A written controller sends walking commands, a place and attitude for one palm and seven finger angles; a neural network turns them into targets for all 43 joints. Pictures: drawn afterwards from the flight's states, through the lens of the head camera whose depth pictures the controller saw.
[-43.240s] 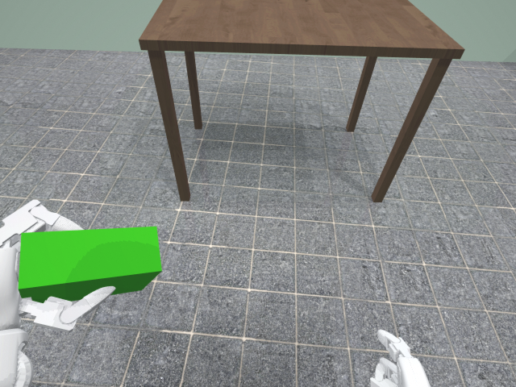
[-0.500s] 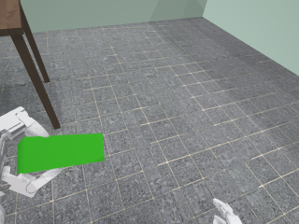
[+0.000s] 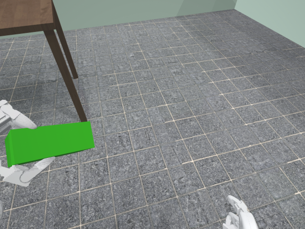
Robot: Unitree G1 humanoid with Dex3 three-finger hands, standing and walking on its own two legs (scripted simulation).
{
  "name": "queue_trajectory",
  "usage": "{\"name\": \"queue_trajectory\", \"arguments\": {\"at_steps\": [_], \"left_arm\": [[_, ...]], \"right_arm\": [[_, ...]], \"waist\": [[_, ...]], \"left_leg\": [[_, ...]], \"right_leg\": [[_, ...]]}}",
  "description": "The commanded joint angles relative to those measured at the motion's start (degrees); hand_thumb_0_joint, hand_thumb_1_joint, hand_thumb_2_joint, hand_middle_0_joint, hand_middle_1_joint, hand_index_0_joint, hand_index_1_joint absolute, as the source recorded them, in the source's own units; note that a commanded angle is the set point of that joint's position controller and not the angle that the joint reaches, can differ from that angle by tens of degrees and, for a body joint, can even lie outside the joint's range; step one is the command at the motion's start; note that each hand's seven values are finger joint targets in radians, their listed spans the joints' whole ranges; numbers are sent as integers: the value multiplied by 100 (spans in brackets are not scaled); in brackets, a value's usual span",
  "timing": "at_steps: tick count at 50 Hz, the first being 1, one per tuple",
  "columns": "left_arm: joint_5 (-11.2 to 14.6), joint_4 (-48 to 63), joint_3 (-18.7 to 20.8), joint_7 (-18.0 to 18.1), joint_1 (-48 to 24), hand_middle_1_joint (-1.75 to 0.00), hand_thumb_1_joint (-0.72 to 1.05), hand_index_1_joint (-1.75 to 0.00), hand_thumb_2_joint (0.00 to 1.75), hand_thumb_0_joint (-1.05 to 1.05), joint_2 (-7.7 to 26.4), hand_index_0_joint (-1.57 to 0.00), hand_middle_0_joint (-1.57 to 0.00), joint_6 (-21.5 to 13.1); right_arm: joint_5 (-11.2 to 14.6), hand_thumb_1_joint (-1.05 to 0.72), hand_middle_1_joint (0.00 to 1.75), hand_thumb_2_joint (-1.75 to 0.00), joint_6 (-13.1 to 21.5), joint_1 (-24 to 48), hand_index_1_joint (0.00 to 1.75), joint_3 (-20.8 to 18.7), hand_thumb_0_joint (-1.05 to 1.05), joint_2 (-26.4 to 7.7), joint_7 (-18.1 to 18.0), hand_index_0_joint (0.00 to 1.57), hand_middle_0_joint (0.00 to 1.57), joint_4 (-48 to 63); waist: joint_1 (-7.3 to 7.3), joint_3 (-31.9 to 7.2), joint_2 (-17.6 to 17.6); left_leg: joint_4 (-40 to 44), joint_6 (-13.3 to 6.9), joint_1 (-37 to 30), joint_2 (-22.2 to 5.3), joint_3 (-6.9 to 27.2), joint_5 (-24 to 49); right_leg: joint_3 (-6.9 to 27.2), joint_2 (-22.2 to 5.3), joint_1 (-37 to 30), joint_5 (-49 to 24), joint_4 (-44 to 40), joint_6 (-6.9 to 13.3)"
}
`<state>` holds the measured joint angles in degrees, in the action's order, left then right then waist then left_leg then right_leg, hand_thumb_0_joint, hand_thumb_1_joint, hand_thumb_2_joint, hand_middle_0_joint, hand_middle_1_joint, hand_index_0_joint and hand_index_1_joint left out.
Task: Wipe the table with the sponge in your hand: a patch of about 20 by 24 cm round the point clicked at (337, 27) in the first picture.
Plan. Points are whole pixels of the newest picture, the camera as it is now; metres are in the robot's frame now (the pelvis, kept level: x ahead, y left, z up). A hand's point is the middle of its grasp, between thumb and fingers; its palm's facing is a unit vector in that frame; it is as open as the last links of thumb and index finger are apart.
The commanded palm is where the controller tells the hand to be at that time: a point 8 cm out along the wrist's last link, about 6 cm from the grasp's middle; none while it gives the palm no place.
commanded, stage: stop stepping back and stand still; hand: left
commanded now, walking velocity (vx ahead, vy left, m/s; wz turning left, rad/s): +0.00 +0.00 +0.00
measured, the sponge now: (62, 141) +0.25 +0.21 +0.15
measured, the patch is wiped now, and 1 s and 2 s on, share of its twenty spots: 0.60 0.60 0.60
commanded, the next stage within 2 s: take the last steps up to it in 1.00 s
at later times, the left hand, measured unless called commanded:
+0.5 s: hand out of the picture +0.19 +0.29 +0.18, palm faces +0.44 -0.79 -0.42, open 9.3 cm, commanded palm +0.14 +0.31 +0.19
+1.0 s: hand out of the picture +0.15 +0.29 +0.16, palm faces +0.43 -0.82 -0.38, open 9.3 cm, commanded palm +0.09 +0.32 +0.19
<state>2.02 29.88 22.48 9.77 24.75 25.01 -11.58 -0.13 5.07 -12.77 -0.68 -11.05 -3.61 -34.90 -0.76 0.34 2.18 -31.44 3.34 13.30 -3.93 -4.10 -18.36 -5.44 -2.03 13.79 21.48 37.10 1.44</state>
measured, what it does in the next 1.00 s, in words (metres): shifts its weight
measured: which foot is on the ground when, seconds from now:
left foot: down 0.00-1.00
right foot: down 0.00-1.00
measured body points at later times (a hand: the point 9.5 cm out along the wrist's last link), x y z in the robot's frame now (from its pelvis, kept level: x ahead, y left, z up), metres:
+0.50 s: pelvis -0.02 +0.03 +0.01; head -0.01 +0.03 +0.46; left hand +0.17 +0.33 +0.21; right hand +0.16 -0.19 -0.07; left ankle -0.02 +0.16 -0.73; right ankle -0.04 -0.09 -0.73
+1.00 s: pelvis -0.06 +0.04 +0.01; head -0.06 +0.04 +0.46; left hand +0.12 +0.33 +0.18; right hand +0.09 -0.18 -0.08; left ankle -0.02 +0.15 -0.73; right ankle -0.04 -0.09 -0.73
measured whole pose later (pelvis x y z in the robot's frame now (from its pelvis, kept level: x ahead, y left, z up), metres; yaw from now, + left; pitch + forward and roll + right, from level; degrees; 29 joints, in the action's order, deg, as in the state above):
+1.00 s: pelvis -0.06 +0.04 +0.01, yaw +1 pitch +0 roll -1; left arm 1.2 23.3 18.1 9.1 25.6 18.7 -7.8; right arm 0.3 5.2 -14.6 1.2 -11.1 -3.0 -35.0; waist -0.8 0.5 -1.6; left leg -27.1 0.1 16.3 -3.3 -3.4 -10.4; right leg -5.8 -1.6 12.0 10.9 23.5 -0.7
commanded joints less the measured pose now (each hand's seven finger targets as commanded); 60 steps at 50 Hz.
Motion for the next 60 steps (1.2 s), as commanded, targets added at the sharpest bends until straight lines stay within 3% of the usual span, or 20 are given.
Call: {"name": "queue_trajectory", "arguments": {"at_steps": [1,3,4,6,7,8,10,13,14,21,24,26,28,31,33,35,44,54,57,60], "left_arm": [[-40,617,506,-21,-246,-160,10,-160,130,0,517,-120,-120,-228],[-27,449,308,-30,-36,-160,10,-160,130,0,368,-120,-120,-177],[-40,548,295,-5,-122,-160,10,-160,130,0,442,-120,-120,-179],[-39,676,361,22,-118,-160,10,-160,130,0,522,-120,-120,-203],[-39,868,400,20,-79,-160,10,-160,130,0,565,-120,-120,-218],[-25,1046,561,18,-70,-160,10,-160,130,0,762,-120,-120,-218],[-17,1526,521,16,-143,-160,10,-160,130,0,747,-120,-120,-283],[-17,1769,760,72,-215,-160,10,-160,130,0,982,-120,-120,-319],[2,1764,730,78,-194,-160,10,-160,130,0,899,-120,-120,-332],[33,765,522,15,270,-160,10,-160,130,0,458,-120,-120,-192],[45,624,325,-31,180,-160,10,-160,130,0,320,-120,-120,-119],[41,610,281,-35,33,-160,10,-160,130,0,342,-120,-120,-95],[30,877,340,-26,-311,-160,10,-160,130,0,498,-120,-120,-108],[-11,1036,226,1,-567,-160,10,-160,130,0,455,-120,-120,-151],[-34,1196,340,34,-752,-160,10,-160,130,0,612,-120,-120,-170],[-64,1100,246,47,-715,-160,10,-160,130,0,498,-120,-120,-197],[-34,453,123,8,-362,-160,10,-160,130,0,259,-120,-120,-55],[-44,1085,274,33,-467,-160,10,-160,130,0,483,-120,-120,-95],[-31,877,285,37,-274,-160,10,-160,130,0,417,-120,-120,-100],[-27,688,226,27,-222,-160,10,-160,130,0,383,-120,-120,-89]], "right_arm": [[94,-90,30,-90,250,367,30,-166,0,-711,74,20,20,830],[92,-90,30,-90,245,330,30,-175,0,-690,143,20,20,854],[87,-90,30,-90,228,317,30,-167,0,-685,172,20,20,846],[72,-90,30,-90,228,370,30,-147,0,-651,171,20,20,867],[62,-90,30,-90,209,410,30,-130,0,-619,150,20,20,894],[53,-90,30,-90,195,486,30,-108,0,-622,126,20,20,913],[38,-90,30,-90,166,479,30,-86,0,-596,109,20,20,1000],[55,-90,30,-90,174,494,30,-102,0,-624,84,20,20,1044],[59,-90,30,-90,177,439,30,-102,0,-603,89,20,20,1041],[78,-90,30,-90,121,346,30,-131,0,-653,106,20,20,998],[94,-90,30,-90,96,392,30,-123,0,-674,83,20,20,1033],[87,-90,30,-90,114,457,30,-104,0,-687,42,20,20,1047],[70,-90,30,-90,141,550,30,-94,0,-708,-5,20,20,1071],[52,-90,30,-90,210,569,30,-72,0,-689,-26,20,20,1075],[44,-90,30,-90,242,592,30,-84,0,-725,-45,20,20,1058],[33,-90,30,-90,295,551,30,-64,0,-688,-46,20,20,1031],[66,-90,30,-90,310,435,30,-77,0,-686,-4,20,20,932],[57,-90,30,-90,364,508,30,-57,0,-674,-31,20,20,968],[49,-90,30,-90,352,442,30,-75,0,-692,-2,20,20,918],[43,-90,30,-90,292,448,30,-116,0,-706,10,20,20,910]], "waist": [[47,-535,-777],[116,-730,97],[124,-897,444],[85,-1007,570],[66,-1034,395],[61,-1080,-118],[53,-1210,-673],[49,-1249,-742],[60,-1266,-773],[90,-987,-618],[82,-811,-484],[50,-609,-442],[32,-445,-543],[27,-314,-609],[18,-275,-816],[7,-231,-928],[17,-283,-285],[-38,-547,-737],[-45,-631,-592],[-1,-536,-396]], "left_leg": [[235,-578,271,-570,409,2235],[-420,-324,472,-52,7,2103],[-535,-268,600,91,-44,2125],[-302,-283,641,178,17,1715],[7,-330,389,157,38,2058],[180,-363,-46,93,41,2719],[142,-433,-519,-161,270,3881],[-13,-375,-609,-214,227,4227],[16,-348,-546,-194,248,4196],[298,-284,-100,-212,240,3081],[516,-280,138,-204,305,2431],[741,-322,345,-195,367,1617],[949,-324,528,-122,396,868],[1095,-348,601,-40,408,14],[1209,-340,612,-13,446,-301],[1325,-361,664,-48,508,-573],[1072,-294,454,41,388,-218],[1201,-325,425,16,452,309],[1034,-320,433,49,370,453],[713,-420,577,109,289,-366]], "right_leg": [[243,-58,-650,-1852,-827,-82],[847,-587,-942,-3703,-835,142],[902,-794,-1242,-4588,-747,249],[793,-885,-1439,-4982,-583,280],[638,-782,-1311,-4736,-496,171],[457,-608,-999,-4406,-373,2],[201,-307,-748,-3748,-310,-149],[203,-212,-766,-3687,-456,-111],[171,-210,-887,-3698,-444,-99],[253,-192,-859,-3268,-818,-138],[269,-170,-810,-2734,-975,-165],[317,-132,-668,-1983,-1178,-188],[364,-106,-568,-1371,-1341,-191],[448,-134,-445,-736,-1583,-158],[456,-113,-386,-367,-1693,-155],[440,-69,-407,-195,-1723,-155],[517,-125,-209,-2,-2053,-156],[378,7,-647,-953,-1627,-194],[403,-87,-717,-1102,-1623,-177],[540,-315,-454,17,-1649,-84]]}}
